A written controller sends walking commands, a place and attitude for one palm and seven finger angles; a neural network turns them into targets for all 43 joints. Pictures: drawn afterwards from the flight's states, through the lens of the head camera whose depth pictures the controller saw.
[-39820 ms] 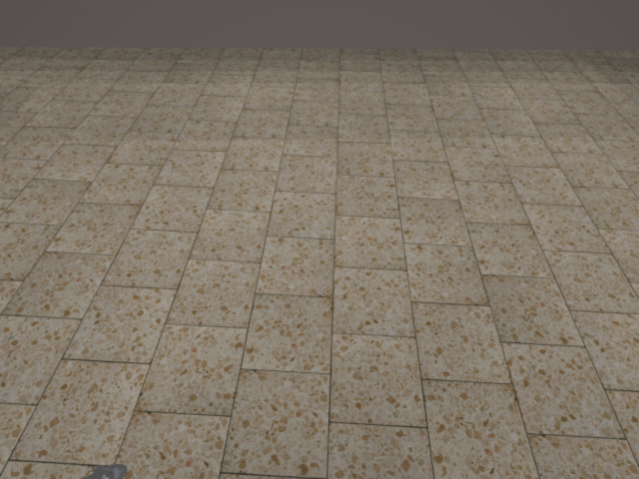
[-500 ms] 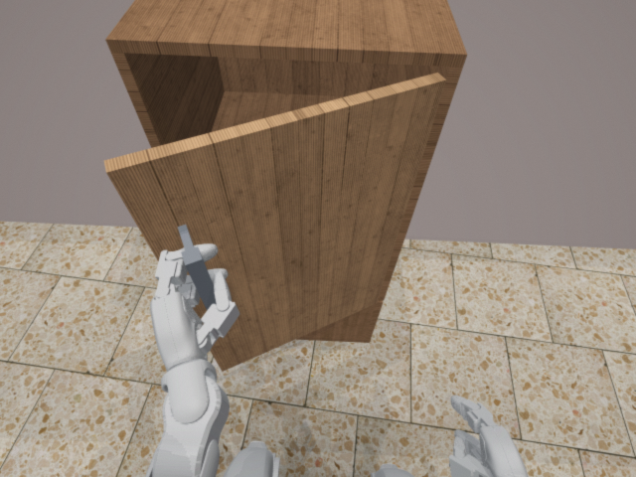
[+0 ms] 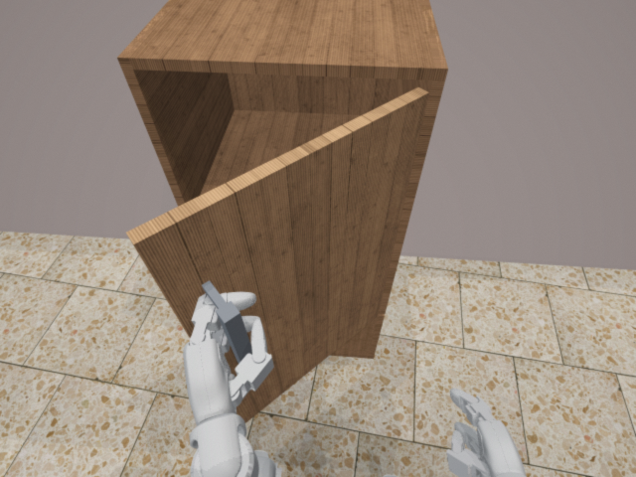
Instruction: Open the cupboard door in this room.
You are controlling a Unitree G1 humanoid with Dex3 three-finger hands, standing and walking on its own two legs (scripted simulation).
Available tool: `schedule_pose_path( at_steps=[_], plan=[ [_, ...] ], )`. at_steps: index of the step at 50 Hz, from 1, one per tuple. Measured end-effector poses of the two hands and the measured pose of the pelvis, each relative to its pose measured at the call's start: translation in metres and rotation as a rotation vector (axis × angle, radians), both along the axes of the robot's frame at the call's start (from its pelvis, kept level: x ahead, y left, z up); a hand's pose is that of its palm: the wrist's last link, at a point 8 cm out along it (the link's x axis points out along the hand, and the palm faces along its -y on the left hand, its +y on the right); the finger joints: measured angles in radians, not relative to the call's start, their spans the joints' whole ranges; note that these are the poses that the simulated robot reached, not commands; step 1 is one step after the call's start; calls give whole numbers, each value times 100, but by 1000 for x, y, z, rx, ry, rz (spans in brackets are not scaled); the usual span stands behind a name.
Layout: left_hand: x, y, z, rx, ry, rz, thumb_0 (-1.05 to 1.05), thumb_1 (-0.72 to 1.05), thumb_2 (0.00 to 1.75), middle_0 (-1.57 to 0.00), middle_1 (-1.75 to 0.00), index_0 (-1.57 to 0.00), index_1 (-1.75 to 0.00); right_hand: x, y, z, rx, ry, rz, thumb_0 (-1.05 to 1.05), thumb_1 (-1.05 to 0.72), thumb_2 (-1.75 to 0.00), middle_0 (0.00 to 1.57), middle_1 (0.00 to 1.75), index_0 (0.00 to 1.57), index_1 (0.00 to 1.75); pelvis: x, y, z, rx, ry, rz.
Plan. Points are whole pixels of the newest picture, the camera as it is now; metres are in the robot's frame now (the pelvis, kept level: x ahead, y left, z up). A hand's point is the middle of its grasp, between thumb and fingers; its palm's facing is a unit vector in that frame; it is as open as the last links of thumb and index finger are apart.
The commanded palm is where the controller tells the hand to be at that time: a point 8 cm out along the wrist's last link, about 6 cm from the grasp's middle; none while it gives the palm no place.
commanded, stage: open thumb and fingers to let go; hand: left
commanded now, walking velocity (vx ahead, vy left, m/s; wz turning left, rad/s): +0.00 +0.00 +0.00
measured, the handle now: (230, 328) +0.29 +0.13 +0.05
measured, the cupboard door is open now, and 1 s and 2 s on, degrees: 44 45 45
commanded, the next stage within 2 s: slide the hand sideways off the handle in 0.68 s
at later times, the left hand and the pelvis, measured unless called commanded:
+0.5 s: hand (254, 345) +0.26 +0.09 +0.05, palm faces +0.34 -0.94 +0.02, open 13.8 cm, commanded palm +0.22 +0.13 +0.05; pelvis +0.00 +0.01 +0.00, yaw +0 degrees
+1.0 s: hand (246, 383) +0.22 +0.09 +0.06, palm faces -0.18 -0.98 +0.03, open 16.0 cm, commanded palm +0.21 +0.13 +0.05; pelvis -0.01 +0.04 +0.00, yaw -1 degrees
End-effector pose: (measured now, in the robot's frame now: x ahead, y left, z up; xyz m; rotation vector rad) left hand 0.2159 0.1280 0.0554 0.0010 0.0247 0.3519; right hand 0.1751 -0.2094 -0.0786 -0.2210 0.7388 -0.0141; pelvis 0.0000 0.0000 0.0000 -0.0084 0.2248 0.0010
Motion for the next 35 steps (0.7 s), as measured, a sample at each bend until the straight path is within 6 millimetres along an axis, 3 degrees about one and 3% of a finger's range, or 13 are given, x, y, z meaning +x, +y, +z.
schedule_pose_path(
  at_steps=[6,21,28,35],
  plan=[
    [-1,1,0,-7,1,15,1,47,72,-36,-131,-39,-130,-12,-7,-6,-5,38,-17,1,-90,-90,20,30,20,30,-2,-3,1,6,1,0],
    [7,7,-2,-11,-20,-2,0,-34,37,-30,-118,-33,-117,-15,-1,-10,-13,56,-26,1,-90,-90,20,30,20,30,-5,4,0,1,9,-2],
    [11,8,-1,-19,-14,-16,-1,-46,32,-26,-94,-29,-94,-8,11,-4,-9,38,-17,1,-90,-90,20,30,20,30,-3,12,1,-5,12,-5],
    [9,12,-1,-16,-11,-56,-1,-49,31,-33,-77,-37,-73,-2,22,2,-10,26,-8,1,-90,-90,20,30,20,30,-1,21,2,-15,7,-6]
  ],
)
